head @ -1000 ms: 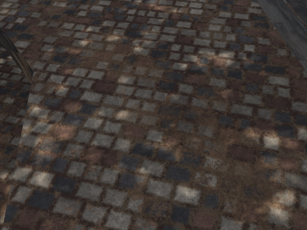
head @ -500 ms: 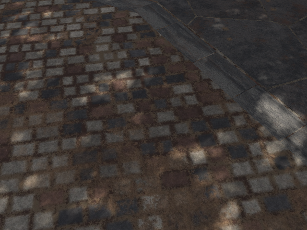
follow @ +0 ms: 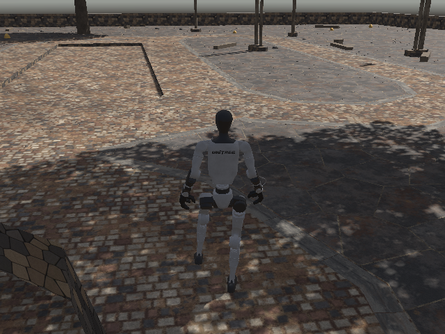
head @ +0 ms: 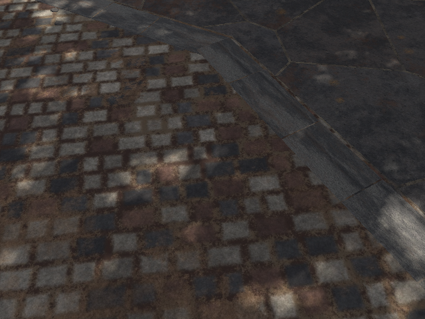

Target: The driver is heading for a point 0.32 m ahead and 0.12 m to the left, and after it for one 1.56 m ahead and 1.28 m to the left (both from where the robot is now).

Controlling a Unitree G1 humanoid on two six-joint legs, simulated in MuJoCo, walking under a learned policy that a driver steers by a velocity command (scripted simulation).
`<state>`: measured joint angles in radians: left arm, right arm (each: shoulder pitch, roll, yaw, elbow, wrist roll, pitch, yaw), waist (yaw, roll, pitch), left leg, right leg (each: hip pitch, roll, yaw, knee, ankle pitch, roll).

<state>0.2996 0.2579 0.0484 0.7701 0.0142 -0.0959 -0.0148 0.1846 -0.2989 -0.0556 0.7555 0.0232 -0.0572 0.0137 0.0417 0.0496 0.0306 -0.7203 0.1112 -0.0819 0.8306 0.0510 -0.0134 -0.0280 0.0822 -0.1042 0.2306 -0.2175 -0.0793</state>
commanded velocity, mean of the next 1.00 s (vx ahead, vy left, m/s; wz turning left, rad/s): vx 0.50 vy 0.00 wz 0.53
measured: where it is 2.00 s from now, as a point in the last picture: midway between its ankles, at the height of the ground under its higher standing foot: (92, 193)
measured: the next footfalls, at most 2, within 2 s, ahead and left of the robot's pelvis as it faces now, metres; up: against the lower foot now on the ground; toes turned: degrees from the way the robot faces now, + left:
left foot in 0.22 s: +0.30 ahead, +0.14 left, +0.00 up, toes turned +9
right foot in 0.68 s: +0.61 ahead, +0.00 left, +0.00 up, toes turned +27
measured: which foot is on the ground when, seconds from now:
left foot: up 0.00-0.20, down 0.22-0.68, up 0.70-1.00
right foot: down 0.00-0.24, up 0.26-0.66, down 0.68-1.00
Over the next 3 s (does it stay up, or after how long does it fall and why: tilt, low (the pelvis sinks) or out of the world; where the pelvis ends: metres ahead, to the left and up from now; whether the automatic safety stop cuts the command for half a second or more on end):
stays up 1.25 0.94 0.00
